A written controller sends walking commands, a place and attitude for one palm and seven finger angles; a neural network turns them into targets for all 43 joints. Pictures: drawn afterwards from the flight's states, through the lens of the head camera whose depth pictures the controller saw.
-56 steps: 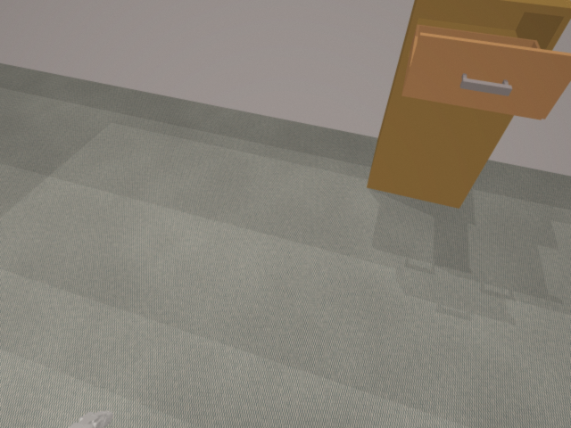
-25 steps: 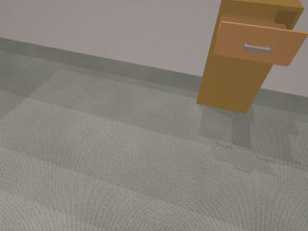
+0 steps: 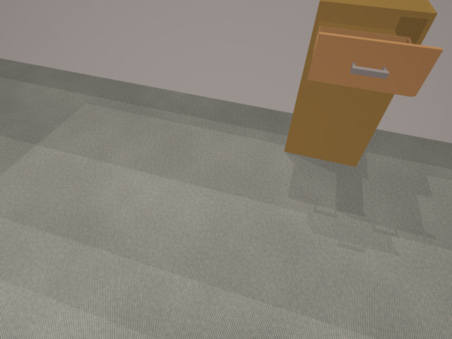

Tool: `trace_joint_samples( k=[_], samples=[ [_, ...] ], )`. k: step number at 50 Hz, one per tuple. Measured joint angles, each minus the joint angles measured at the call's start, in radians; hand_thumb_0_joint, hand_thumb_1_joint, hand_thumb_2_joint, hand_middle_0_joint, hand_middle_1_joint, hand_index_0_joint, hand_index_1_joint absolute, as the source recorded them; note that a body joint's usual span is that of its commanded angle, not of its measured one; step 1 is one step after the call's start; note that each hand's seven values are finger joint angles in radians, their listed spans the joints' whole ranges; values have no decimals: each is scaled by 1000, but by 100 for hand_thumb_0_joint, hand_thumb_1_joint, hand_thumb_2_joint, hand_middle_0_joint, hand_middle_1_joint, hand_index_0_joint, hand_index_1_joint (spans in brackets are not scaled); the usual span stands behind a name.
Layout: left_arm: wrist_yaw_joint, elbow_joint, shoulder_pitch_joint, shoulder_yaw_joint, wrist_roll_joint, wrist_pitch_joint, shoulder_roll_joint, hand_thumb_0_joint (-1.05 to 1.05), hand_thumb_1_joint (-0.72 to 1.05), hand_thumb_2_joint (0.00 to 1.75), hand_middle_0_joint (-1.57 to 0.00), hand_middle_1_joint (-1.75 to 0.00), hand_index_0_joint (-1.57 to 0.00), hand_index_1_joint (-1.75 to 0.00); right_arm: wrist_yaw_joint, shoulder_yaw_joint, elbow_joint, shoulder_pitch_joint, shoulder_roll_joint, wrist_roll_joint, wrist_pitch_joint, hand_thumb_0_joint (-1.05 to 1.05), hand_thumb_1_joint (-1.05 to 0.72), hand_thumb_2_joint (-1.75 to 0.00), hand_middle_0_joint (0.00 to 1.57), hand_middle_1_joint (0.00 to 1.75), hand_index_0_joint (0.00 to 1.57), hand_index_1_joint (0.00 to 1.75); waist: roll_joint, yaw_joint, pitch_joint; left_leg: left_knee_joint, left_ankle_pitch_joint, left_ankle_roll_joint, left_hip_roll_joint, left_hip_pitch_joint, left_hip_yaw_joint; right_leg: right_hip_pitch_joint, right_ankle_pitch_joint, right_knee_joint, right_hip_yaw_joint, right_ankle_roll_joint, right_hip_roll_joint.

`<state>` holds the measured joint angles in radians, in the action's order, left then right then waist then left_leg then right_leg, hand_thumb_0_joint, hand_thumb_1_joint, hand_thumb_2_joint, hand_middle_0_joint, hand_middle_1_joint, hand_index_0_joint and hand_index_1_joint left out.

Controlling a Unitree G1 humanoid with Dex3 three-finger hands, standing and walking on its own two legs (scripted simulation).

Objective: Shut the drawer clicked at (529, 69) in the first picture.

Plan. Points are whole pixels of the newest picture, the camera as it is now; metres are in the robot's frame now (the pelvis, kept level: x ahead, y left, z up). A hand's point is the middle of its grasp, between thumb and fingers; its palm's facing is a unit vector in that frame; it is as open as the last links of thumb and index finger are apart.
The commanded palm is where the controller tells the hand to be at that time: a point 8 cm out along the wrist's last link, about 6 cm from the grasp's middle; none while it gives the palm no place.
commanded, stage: look at it before walking up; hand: left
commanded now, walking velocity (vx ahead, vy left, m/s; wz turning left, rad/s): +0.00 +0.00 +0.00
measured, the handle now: (368, 69) +1.02 -0.48 +0.00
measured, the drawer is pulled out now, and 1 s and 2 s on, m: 0.30 0.30 0.30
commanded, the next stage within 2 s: walk to a spot facing it in 0.32 s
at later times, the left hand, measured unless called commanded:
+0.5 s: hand out of the picture +0.08 +0.25 -0.16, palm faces -0.03 -0.94 -0.33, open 7.4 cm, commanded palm none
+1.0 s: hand out of the picture +0.06 +0.16 -0.17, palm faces -0.18 -0.95 -0.25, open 7.4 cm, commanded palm none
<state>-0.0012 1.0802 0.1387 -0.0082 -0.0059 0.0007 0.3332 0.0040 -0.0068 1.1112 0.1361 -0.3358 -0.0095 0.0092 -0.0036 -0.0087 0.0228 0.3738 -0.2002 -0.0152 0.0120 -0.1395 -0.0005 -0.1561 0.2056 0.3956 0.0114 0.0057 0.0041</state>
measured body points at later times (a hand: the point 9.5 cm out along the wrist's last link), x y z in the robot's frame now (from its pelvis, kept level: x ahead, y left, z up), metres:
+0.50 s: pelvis +0.01 +0.00 +0.00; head +0.01 +0.00 +0.45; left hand +0.08 +0.30 -0.13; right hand +0.08 -0.29 -0.13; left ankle +0.00 +0.13 -0.75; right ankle +0.01 -0.12 -0.75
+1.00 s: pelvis -0.01 -0.03 -0.01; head +0.03 -0.06 +0.44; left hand +0.07 +0.21 -0.15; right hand +0.01 -0.29 -0.16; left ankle +0.00 +0.14 -0.67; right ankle +0.00 -0.10 -0.75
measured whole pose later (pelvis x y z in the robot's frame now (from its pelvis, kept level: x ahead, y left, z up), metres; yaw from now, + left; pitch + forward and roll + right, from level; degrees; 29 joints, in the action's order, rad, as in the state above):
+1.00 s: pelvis -0.01 -0.03 -0.01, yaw -14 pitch +1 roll +2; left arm 0.00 0.93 0.27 0.04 -0.01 -0.04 0.18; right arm -0.02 0.05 0.95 0.14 -0.23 -0.01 -0.05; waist 0.01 0.03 0.08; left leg 1.04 -0.38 -0.07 0.04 -0.46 0.00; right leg -0.31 0.21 0.51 0.07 0.08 0.07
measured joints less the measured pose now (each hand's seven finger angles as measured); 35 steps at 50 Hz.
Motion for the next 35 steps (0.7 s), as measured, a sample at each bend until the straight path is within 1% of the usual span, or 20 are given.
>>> trace_joint_samples(
  k=[22, 25, 28, 33, 35],
  samples=[
    [1, 13, 6, 1, 0, -1, 6, 1, 90, 90, -20, -30, -20, -30, -1, -1, 4, -11, -1, 3, 2, 0, -90, -89, 20, 30, 20, 30, -2, 6, 11, -12, 0, 4, -5, 4, 0, 5, 1, -11, 0, -5, -5],
    [1, 7, 6, 4, -1, -4, 6, 1, 90, 90, -20, -30, -20, -30, -4, 2, -1, -17, -1, 2, 2, 0, -90, -89, 20, 30, 20, 30, -1, 12, 11, -8, -5, 4, -3, 5, 8, 1, 3, -5, 8, -4, -3],
    [8, -14, 18, 13, -1, -21, -3, 1, 90, 90, -20, -30, -20, -30, -15, 9, -27, -25, 11, 0, -5, 0, -91, -89, 20, 30, 20, 30, -1, 20, 11, 24, -24, 1, 6, -12, 32, -29, 15, 32, 31, -4, 6],
    [3, -63, 49, 26, -6, -52, -30, 1, 90, 90, -20, -29, -20, -30, -22, 22, -96, -17, 57, -2, -20, 0, -91, -89, 20, 30, 20, 30, -13, 21, 24, 103, -68, -1, 17, -55, 84, -114, 57, 155, 79, -1, 22],
    [-2, -84, 60, 32, -7, -60, -43, 1, 90, 90, -20, -29, -20, -30, -21, 27, -117, -12, 76, -3, -23, 0, -91, -89, 20, 30, 20, 30, -21, 27, 38, 137, -87, -3, 23, -66, 111, -162, 99, 252, 60, -5, 15]
  ],
)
